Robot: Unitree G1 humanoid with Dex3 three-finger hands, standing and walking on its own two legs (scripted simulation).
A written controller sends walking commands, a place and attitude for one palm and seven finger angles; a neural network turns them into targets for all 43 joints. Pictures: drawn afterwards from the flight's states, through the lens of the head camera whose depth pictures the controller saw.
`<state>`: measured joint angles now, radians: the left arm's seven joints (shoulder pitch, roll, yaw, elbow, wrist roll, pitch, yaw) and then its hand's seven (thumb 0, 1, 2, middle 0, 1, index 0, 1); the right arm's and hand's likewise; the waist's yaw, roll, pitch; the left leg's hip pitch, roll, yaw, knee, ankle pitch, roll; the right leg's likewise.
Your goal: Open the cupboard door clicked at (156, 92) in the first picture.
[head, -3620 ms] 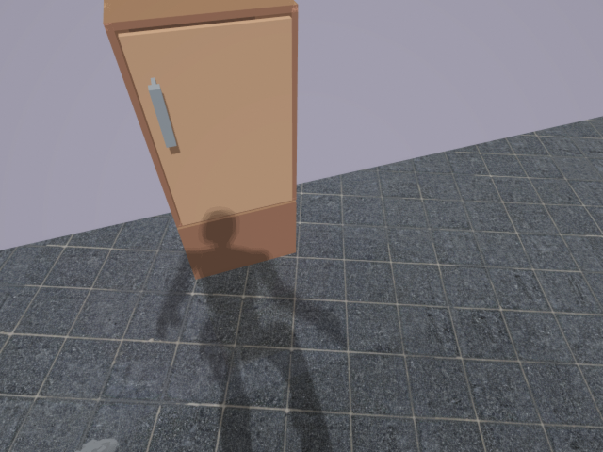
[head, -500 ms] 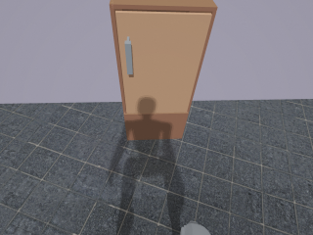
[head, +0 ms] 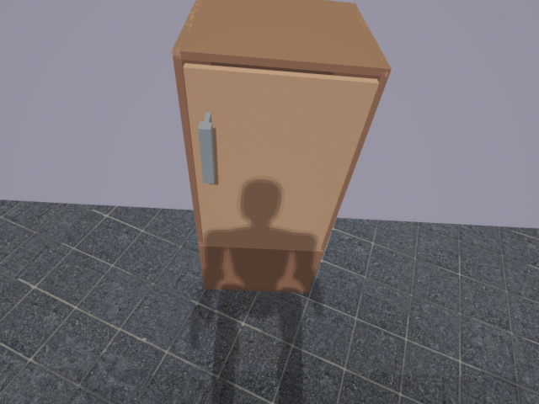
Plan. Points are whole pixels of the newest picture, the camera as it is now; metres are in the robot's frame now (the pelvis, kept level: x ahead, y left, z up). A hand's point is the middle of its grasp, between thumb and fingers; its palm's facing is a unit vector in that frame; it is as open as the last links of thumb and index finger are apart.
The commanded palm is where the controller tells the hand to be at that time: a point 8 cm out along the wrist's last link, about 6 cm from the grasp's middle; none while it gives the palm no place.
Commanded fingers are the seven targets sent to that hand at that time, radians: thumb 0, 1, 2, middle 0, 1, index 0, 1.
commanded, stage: come to a stop and stand still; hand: left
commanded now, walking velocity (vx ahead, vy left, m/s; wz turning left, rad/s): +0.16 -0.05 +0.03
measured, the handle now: (208, 148) +0.62 +0.18 +0.01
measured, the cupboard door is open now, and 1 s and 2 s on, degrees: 0 0 0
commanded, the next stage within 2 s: look again from close up in 1.04 s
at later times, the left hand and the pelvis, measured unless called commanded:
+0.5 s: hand out of the picture +0.12 +0.13 -0.14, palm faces +0.06 -0.95 -0.31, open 7.3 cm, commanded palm none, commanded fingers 0.00 0.90 0.90 -0.20 -0.30 -0.20 -0.30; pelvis +0.06 -0.07 +0.01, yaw +1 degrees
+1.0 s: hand out of the picture +0.02 +0.18 -0.16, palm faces +0.09 -0.98 -0.19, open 7.4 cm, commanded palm none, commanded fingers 0.00 0.90 0.90 -0.20 -0.30 -0.20 -0.30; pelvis +0.02 -0.02 +0.02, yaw +2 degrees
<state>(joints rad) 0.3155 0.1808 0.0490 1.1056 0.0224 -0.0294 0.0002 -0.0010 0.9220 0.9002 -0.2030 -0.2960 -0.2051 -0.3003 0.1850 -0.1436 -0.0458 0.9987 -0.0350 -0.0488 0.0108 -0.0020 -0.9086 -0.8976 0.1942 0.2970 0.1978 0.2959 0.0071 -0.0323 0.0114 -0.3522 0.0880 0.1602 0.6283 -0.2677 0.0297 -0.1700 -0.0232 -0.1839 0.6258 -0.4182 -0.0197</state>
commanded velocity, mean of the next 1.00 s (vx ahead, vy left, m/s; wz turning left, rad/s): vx -0.06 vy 0.02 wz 0.00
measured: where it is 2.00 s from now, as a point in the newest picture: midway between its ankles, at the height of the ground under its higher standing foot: outside the picture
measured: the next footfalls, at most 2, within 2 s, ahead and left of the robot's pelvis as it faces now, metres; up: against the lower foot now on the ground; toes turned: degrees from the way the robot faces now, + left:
right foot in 0.32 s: +0.16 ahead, -0.17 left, +0.00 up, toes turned -7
left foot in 0.84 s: +0.02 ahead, +0.10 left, +0.00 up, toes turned +3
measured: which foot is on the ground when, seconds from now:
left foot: down 0.00-0.34, up 0.36-0.82, down 0.84-1.00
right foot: up 0.00-0.30, down 0.32-0.84, up 0.86-1.00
